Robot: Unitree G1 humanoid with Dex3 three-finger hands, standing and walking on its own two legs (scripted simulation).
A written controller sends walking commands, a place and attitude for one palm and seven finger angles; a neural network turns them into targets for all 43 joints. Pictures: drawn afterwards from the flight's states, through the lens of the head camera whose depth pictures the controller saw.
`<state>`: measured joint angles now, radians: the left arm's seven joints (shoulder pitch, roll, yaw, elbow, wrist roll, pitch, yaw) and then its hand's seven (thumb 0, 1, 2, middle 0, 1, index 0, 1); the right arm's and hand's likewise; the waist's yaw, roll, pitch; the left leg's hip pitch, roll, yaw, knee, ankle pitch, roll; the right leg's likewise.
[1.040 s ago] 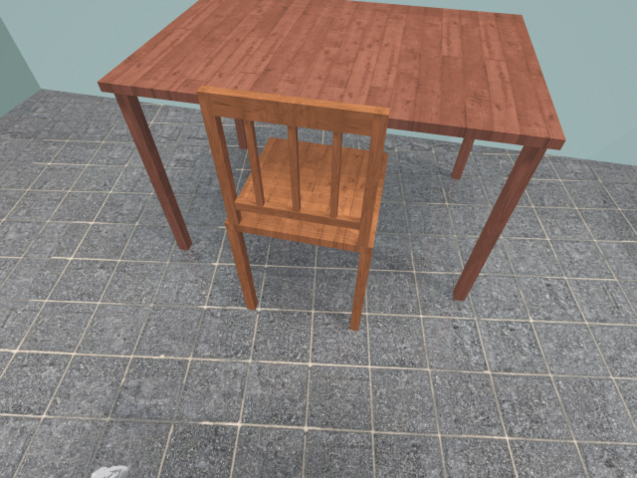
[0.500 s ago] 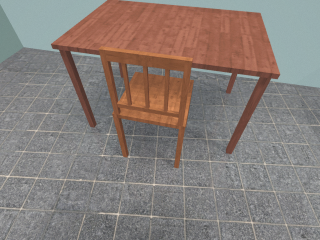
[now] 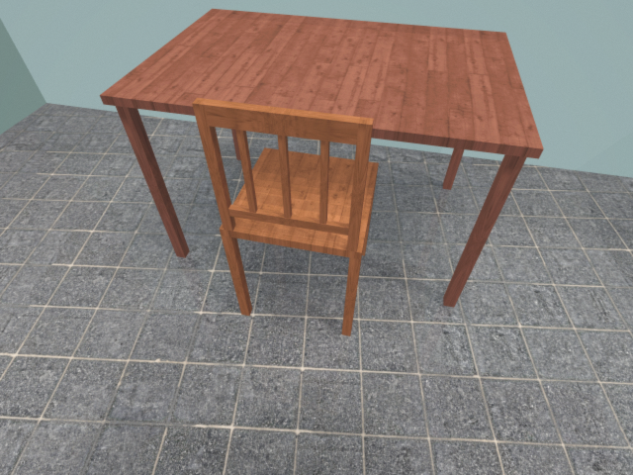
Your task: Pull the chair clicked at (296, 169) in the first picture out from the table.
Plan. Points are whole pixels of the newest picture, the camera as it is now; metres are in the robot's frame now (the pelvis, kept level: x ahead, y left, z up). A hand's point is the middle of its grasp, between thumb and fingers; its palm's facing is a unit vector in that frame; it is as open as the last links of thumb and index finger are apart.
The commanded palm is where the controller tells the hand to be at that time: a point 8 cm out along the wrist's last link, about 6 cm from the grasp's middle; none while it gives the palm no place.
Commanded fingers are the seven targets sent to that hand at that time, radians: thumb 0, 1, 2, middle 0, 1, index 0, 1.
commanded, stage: look at it before walking up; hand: left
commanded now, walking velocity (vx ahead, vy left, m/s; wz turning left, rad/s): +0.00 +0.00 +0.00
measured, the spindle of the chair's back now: (285, 178) +0.78 +0.12 -0.10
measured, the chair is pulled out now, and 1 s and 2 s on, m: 0.00 0.00 0.00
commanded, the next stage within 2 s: turn to face it in 0.40 s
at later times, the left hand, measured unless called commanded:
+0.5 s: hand out of the picture +0.06 +0.25 -0.16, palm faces -0.02 -0.94 -0.33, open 7.4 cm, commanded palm none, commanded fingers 0.00 0.90 0.90 -0.20 -0.30 -0.20 -0.30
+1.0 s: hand out of the picture +0.06 +0.21 -0.17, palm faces -0.11 -0.96 -0.27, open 7.4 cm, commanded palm none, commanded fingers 0.00 0.90 0.90 -0.20 -0.30 -0.20 -0.30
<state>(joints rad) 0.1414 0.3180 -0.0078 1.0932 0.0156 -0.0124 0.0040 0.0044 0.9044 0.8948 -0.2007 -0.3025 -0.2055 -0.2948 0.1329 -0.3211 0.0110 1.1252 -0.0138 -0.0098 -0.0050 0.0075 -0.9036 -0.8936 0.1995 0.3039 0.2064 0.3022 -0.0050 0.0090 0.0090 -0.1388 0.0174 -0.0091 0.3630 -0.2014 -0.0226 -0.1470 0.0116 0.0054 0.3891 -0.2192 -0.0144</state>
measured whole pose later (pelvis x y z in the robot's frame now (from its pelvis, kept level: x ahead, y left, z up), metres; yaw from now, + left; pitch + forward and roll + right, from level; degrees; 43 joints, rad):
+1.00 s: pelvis -0.01 +0.00 -0.01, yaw -6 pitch -1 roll +1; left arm 0.20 0.25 0.01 1.04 0.02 0.03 0.01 0.00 0.91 0.90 -0.20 -0.30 -0.20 -0.29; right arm 0.19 -0.25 -0.01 1.07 -0.02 0.00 -0.02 0.01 -0.91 -0.89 0.20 0.30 0.20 0.30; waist 0.00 0.00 0.02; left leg -0.19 0.05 0.08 0.48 -0.26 -0.03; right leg -0.24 0.05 0.10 0.51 -0.24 -0.01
